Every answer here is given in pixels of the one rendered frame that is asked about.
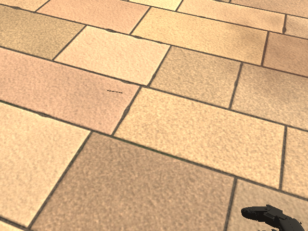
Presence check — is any right robot hand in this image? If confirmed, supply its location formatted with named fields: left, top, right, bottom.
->
left=241, top=204, right=305, bottom=231

